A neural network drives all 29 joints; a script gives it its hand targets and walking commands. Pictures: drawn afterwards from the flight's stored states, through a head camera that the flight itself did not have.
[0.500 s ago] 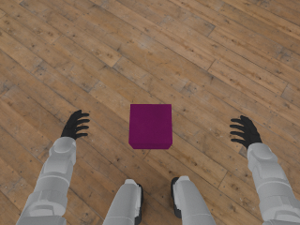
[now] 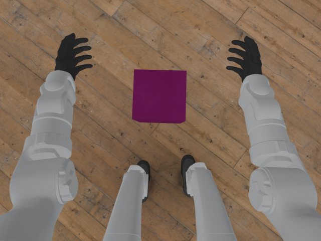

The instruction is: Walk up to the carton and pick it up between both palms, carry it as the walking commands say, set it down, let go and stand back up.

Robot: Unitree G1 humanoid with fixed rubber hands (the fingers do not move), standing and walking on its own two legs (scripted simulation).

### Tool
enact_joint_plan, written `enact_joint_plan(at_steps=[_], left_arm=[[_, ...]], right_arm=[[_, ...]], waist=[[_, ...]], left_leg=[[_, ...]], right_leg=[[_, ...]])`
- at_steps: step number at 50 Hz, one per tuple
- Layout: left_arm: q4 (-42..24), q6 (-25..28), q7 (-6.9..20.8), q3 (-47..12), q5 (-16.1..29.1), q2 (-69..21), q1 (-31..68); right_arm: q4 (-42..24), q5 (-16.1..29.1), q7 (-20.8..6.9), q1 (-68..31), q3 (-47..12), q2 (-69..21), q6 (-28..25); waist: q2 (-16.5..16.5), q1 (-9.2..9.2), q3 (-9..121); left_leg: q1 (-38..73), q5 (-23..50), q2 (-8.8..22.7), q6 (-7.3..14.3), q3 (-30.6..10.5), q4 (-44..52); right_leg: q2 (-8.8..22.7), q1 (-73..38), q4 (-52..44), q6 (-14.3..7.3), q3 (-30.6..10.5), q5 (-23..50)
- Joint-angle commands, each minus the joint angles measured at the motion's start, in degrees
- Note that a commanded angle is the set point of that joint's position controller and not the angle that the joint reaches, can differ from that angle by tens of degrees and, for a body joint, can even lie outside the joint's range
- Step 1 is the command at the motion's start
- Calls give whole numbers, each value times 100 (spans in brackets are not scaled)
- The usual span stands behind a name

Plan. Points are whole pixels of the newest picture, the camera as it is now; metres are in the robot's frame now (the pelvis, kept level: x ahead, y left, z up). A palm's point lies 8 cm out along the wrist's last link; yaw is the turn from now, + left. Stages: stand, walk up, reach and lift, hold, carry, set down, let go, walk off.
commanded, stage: reach and lift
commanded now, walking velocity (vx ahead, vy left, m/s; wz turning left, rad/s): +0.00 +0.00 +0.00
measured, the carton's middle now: (160, 99) +0.48 +0.02 -0.55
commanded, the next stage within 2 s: none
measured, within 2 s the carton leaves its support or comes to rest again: neither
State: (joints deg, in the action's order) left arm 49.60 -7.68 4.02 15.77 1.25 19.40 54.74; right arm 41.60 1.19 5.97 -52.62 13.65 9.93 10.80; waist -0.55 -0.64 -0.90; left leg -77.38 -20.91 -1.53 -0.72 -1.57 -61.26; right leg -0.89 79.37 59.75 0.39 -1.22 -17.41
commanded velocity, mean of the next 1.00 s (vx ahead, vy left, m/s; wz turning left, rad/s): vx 0.00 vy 0.00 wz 0.00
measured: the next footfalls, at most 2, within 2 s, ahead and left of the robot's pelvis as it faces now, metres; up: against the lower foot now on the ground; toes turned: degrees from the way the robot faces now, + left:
none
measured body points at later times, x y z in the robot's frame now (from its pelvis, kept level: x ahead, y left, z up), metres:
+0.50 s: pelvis +0.01 +0.01 -0.04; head +0.32 +0.01 +0.28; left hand +0.53 +0.22 -0.16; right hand +0.50 -0.20 -0.17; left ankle +0.05 +0.12 -0.64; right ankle +0.07 -0.12 -0.64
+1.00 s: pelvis -0.04 +0.00 -0.19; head +0.30 +0.00 +0.11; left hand +0.53 +0.18 -0.32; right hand +0.51 -0.19 -0.32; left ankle +0.05 +0.12 -0.64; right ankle +0.07 -0.12 -0.64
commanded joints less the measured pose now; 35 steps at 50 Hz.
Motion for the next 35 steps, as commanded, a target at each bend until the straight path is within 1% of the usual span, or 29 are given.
enact_joint_plan(at_steps=[1, 2, 4, 5, 6, 7, 8, 10, 12, 13, 14, 16, 17, 18, 19, 22, 23, 24, 25, 26, 27, 28, 29, 30, 31, 32, 33, 34, 35], left_arm=[[-245, 260, -53, 137, -42, 634, 1608], [-184, 291, -48, 84, -69, 450, 1448], [-73, 300, -32, 161, -177, 355, 1406], [-24, 326, -39, 41, -197, 30, 1156], [-264, 358, -80, 18, -151, -162, 1056], [-54, 439, -110, 277, -458, 68, 1003], [-7, 409, -125, 542, -563, 222, 1112], [-628, 513, -210, 550, -796, 150, 1263], [-837, 596, -290, 457, -631, -10, 1299], [-860, 625, -334, 542, -631, 37, 1189], [-935, 708, -357, 749, -646, 108, 1214], [-950, 677, -388, 528, -496, 32, 1261], [-1023, 693, -406, 406, -439, -111, 1267], [-1069, 659, -417, 456, -245, -53, 1649], [-927, 577, -420, 394, -338, -45, 1542], [-358, 461, -313, 425, -284, -4, 1754], [-129, 387, -279, 121, -140, -469, 1472], [-179, 365, -233, 264, -342, -368, 1512], [70, 329, -258, 275, -409, -296, 1611], [31, 314, -332, 98, -525, -260, 1521], [-598, 375, -354, 440, -591, 108, 1878], [-597, 380, -381, 263, -526, -65, 1876], [-767, 334, -407, 262, -528, -18, 2066], [-452, 361, -463, 440, -599, 336, 2236], [-791, 403, -523, 610, -707, 538, 2405], [-827, 362, -560, 405, -610, 502, 2526], [-627, 355, -594, 619, -568, 690, 2385], [-1636, 305, -601, 298, -236, 634, 2974], [-740, 250, -643, 348, -250, 841, 2921]], right_arm=[[-14, -497, 73, -1178, 597, 653, -311], [-103, -381, -20, -1277, 430, 552, -333], [-248, -298, -65, -1245, 324, 179, -388], [-253, -267, -181, -1287, 482, 199, -480], [-336, -376, -217, -1072, 675, 356, -590], [-171, -115, -259, -1032, 270, 41, -573], [146, -259, -256, -1039, 388, 57, -533], [-111, -366, -311, -762, 700, 325, -695], [-70, -404, -351, -889, 728, 424, -828], [-11, -425, -367, -922, 635, 313, -848], [-244, -560, -322, -885, 597, 315, -905], [-577, -602, -328, -1281, 754, 431, -944], [-578, -596, -269, -1241, 861, 642, -993], [-635, -670, -288, -1510, 814, 631, -950], [-592, -527, -309, -1511, 802, 744, -876], [185, -606, -309, -1593, 760, 509, -695], [254, -610, -354, -1500, 850, 542, -687], [214, -665, -282, -1522, 883, 511, -648], [570, -574, -290, -1366, 839, 214, -640], [555, -487, -288, -1436, 891, 507, -664], [-145, -240, -317, -1855, 614, 367, -663], [303, -326, -347, -1830, 541, 409, -651], [-129, -238, -307, -2079, 593, 505, -623], [417, -233, -270, -2159, 499, 581, -600], [16, -105, -194, -2048, 467, 404, -565], [-316, -27, -164, -2521, 533, 523, -549], [184, -116, -104, -2430, 373, 658, -511], [-486, 97, -34, -2516, 453, 750, -451], [-204, -156, 66, -3006, 473, 1200, -403]], waist=[[29, -481, 5655], [-164, -163, 5308], [154, -67, 5545], [-312, -185, 5640], [-356, -317, 6009], [-635, 333, 5539], [-655, 381, 5693], [-933, 236, 5975], [-859, 23, 6102], [-421, 159, 6421], [-103, 89, 6181], [133, -55, 6469], [-276, -106, 6994], [369, -249, 6845], [-24, -139, 6877], [116, -132, 5626], [3, -485, 5541], [-291, -230, 5655], [-67, -206, 5372], [-300, -239, 5473], [-275, 218, 5821], [5, 204, 5776], [-497, 214, 6371], [-139, 411, 6188], [-437, 545, 6647], [-332, 420, 6840], [49, 646, 6957], [-242, 196, 7657], [168, 252, 7371]], left_leg=[[1619, 1981, -268, -177, 324, 461], [1477, 2039, -259, -191, 328, 481], [1667, 2365, -234, -121, 291, 389], [1928, 2840, -232, -177, 262, 387], [2253, 3623, -205, -251, 151, 316], [1705, 3397, -172, -255, 297, 327], [1868, 3357, -202, -270, 278, 307], [2895, 4236, -58, -288, -106, 188], [2666, 4185, -33, -348, -106, 206], [2754, 4138, -61, -325, -102, 118], [1600, 3826, -102, -267, -30, 115], [1473, 3648, -157, -230, -59, 30], [1602, 3768, -107, -309, -92, 16], [1215, 3429, -120, -212, -198, -187], [1254, 3122, -114, -279, -55, -143], [-47, 1131, -111, -190, 105, -382], [117, 1405, -120, -228, 65, -468], [196, 1791, -145, -307, 241, -764], [83, 1816, -131, -259, 117, -858], [257, 1647, -82, -274, 114, -909], [139, 1956, -88, -273, 269, -1143], [-223, 1776, -124, -296, 173, -1202], [-37, 1786, -163, -323, 306, -1397], [-505, 1452, -201, -263, 345, -1729], [-233, 1791, -199, -262, 462, -1778], [-105, 1689, -192, -177, 305, -1805], [-577, 1592, -202, -232, 472, -2156], [-180, 1444, -253, -205, 491, -2149], [-584, 986, -227, -180, 516, -2378]], right_leg=[[-248, -3009, -89, 341, 297, 2053], [-252, -2777, -107, 308, 218, 2072], [-315, -2759, -74, 321, 254, 2208], [-334, -2491, -45, 281, 273, 2498], [-402, -2380, 54, 328, 382, 3086], [-291, -2212, 16, 291, 166, 3149], [-230, -2179, -30, 328, 136, 2933], [-342, -1103, 95, 277, 257, 3009], [-327, -1173, 62, 207, 286, 3294], [-365, -1381, 183, 306, 351, 3279], [-267, -2071, 180, 196, 144, 4001], [-299, -1960, 479, 251, 238, 3768], [-235, -1969, 459, 169, 207, 3902], [-259, -1857, 629, 215, 229, 3605], [-283, -1808, 713, 192, 281, 3194], [-215, -856, 996, 251, 309, 1322], [-251, -648, 1070, 245, 412, 1386], [-228, -311, 1060, 255, 377, 1589], [-301, 56, 1293, 309, 494, 1628], [-351, 147, 1487, 267, 526, 1322], [-352, -3, 1517, 278, 380, 1712], [-386, -81, 1776, 246, 452, 1584], [-366, -429, 1777, 213, 280, 1706], [-380, -231, 2095, 311, 326, 1480], [-346, -340, 2109, 310, 273, 1690], [-413, -212, 2289, 316, 363, 1563], [-371, -743, 2504, 334, 235, 1662], [-412, -1019, 2480, 271, 295, 1562], [-438, -835, 2786, 324, 403, 1168]])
